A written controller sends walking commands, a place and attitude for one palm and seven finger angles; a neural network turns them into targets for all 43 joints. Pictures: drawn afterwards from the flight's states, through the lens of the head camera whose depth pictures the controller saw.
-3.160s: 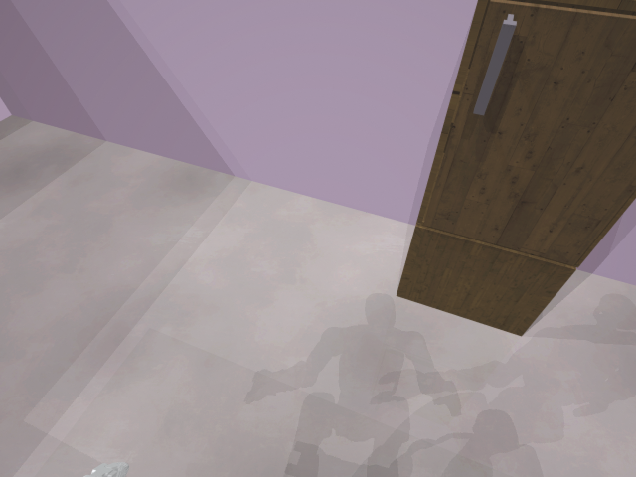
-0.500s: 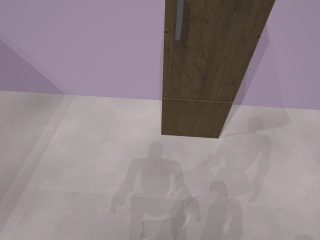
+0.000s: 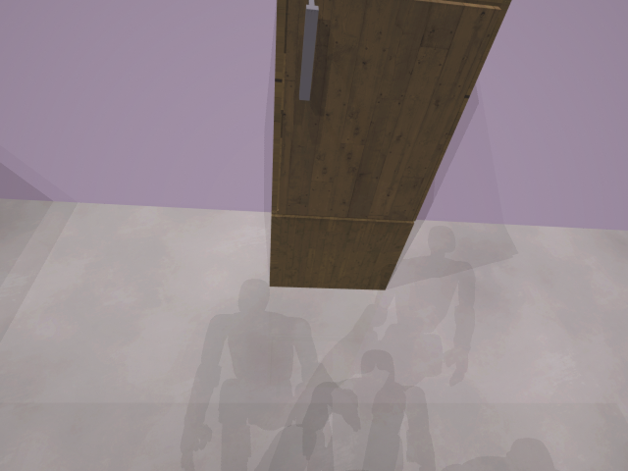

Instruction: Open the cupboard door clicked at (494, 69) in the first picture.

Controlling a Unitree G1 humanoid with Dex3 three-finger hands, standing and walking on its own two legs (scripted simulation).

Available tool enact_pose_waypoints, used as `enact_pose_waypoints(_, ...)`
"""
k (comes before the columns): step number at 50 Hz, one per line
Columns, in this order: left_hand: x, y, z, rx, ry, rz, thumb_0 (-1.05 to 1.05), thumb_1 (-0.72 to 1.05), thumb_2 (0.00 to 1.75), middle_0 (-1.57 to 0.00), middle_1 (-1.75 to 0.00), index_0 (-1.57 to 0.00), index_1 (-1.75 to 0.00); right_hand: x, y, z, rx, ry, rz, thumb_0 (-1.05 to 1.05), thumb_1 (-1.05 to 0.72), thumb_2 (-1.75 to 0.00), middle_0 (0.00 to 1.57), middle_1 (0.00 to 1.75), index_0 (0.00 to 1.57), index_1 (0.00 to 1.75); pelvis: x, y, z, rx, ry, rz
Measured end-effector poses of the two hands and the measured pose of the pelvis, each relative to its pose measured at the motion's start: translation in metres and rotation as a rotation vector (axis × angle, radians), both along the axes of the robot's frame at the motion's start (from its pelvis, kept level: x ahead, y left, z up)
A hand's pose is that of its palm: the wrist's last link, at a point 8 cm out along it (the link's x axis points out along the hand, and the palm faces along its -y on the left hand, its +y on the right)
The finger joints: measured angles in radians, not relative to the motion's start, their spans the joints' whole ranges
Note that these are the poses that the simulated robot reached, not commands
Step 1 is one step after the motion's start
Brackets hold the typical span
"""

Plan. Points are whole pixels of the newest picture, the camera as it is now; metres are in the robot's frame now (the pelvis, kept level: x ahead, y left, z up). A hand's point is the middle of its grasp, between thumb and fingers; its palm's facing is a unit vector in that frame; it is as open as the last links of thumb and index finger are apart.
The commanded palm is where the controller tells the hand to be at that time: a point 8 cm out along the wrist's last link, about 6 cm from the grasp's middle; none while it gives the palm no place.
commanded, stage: take the last steps up to it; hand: left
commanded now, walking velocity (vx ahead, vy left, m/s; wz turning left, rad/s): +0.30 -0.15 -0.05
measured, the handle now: (307, 51) +0.83 +0.07 +0.15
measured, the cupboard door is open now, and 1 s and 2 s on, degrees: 0 0 0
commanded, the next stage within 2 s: come to a stop and stand still in 0.46 s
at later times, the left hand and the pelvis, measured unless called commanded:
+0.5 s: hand (264, 400) +0.26 +0.08 -0.16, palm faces +0.05 -0.97 -0.22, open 7.2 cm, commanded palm none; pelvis +0.19 -0.11 +0.00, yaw +2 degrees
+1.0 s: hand (282, 380) +0.29 +0.05 -0.16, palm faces +0.10 -0.96 -0.27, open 7.4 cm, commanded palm none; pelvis +0.27 -0.15 +0.00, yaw +1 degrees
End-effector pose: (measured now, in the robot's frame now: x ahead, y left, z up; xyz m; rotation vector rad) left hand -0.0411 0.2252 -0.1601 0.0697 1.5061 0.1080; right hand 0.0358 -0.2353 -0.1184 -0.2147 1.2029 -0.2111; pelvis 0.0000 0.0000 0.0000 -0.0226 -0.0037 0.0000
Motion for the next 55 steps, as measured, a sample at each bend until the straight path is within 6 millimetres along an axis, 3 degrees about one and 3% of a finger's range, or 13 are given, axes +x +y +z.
enact_pose_waypoints(4,0.069,0.006,0.015,0.026,-0.113,-0.020,0.01,0.91,0.90,-0.19,-0.30,-0.20,-0.29,-0.016,0.005,0.004,0.032,0.104,-0.042,0.00,-0.91,-0.90,0.21,0.30,0.20,0.30,0.025,-0.007,0.012,-0.008,0.003,-0.006)
enact_pose_waypoints(8,0.138,-0.001,0.028,0.050,-0.205,-0.053,0.01,0.91,0.90,-0.19,-0.30,-0.20,-0.29,-0.030,0.004,0.003,0.077,0.213,-0.096,0.00,-0.91,-0.90,0.21,0.30,0.20,0.30,0.053,-0.019,0.016,-0.009,0.011,-0.013)
enact_pose_waypoints(14,0.237,-0.041,0.032,0.074,-0.276,-0.135,0.01,0.91,0.90,-0.19,-0.30,-0.20,-0.29,-0.033,-0.019,-0.010,0.143,0.349,-0.187,0.00,-0.91,-0.90,0.21,0.30,0.20,0.30,0.103,-0.055,0.007,0.012,0.026,-0.018)
enact_pose_waypoints(18,0.285,-0.074,0.024,0.096,-0.342,-0.134,0.01,0.91,0.90,-0.19,-0.30,-0.20,-0.29,-0.010,-0.052,-0.030,0.162,0.425,-0.190,0.00,-0.91,-0.90,0.21,0.30,0.20,0.30,0.140,-0.084,-0.010,0.013,0.021,-0.008)
enact_pose_waypoints(21,0.291,-0.092,0.026,0.091,-0.331,-0.092,0.01,0.91,0.90,-0.19,-0.30,-0.20,-0.29,0.040,-0.079,-0.029,0.131,0.386,-0.147,0.01,-0.91,-0.90,0.21,0.30,0.20,0.30,0.162,-0.095,-0.004,0.008,0.014,0.005)
enact_pose_waypoints(27,0.285,-0.100,0.027,0.111,-0.240,-0.020,-0.01,0.94,0.90,-0.20,-0.30,-0.21,-0.30,0.184,-0.114,-0.014,0.059,0.139,-0.032,0.01,-0.91,-0.90,0.20,0.30,0.20,0.30,0.206,-0.108,0.007,-0.013,0.023,0.031)
enact_pose_waypoints(32,0.276,-0.109,0.009,0.062,-0.127,0.020,0.00,0.93,0.90,-0.20,-0.30,-0.20,-0.30,0.289,-0.110,-0.002,0.027,-0.039,0.057,0.00,-0.91,-0.90,0.20,0.30,0.19,0.30,0.243,-0.108,0.002,-0.039,0.009,0.026)
enact_pose_waypoints(36,0.278,-0.120,-0.001,0.029,-0.056,0.053,0.00,0.92,0.90,-0.20,-0.30,-0.20,-0.30,0.340,-0.093,0.004,0.030,-0.093,0.101,0.00,-0.91,-0.90,0.20,0.30,0.19,0.30,0.269,-0.108,0.001,-0.008,-0.006,0.014)
enact_pose_waypoints(40,0.287,-0.126,0.010,0.031,-0.033,0.059,0.01,0.91,0.90,-0.20,-0.30,-0.20,-0.30,0.363,-0.081,0.004,0.063,-0.092,0.113,0.00,-0.91,-0.90,0.20,0.30,0.20,0.30,0.276,-0.110,0.008,0.006,-0.002,0.013)
enact_pose_waypoints(45,0.306,-0.124,0.023,0.091,-0.074,0.056,0.01,0.91,0.90,-0.20,-0.30,-0.21,-0.30,0.359,-0.089,-0.005,0.105,-0.049,0.099,0.00,-0.91,-0.90,0.21,0.30,0.20,0.30,0.271,-0.123,0.011,0.000,-0.003,0.019)
enact_pose_waypoints(50,0.323,-0.126,0.033,0.171,-0.158,0.044,0.01,0.90,0.90,-0.20,-0.30,-0.20,-0.30,0.345,-0.127,-0.018,0.114,-0.029,0.069,-0.01,-0.91,-0.90,0.21,0.30,0.20,0.30,0.265,-0.148,0.005,0.017,-0.014,0.020)
enact_pose_waypoints(55,0.323,-0.143,0.034,0.214,-0.209,0.017,0.01,0.91,0.90,-0.19,-0.30,-0.20,-0.30,0.326,-0.171,-0.035,0.106,0.001,0.042,-0.01,-0.91,-0.90,0.21,0.30,0.20,0.30,0.261,-0.169,-0.006,0.038,-0.025,0.032)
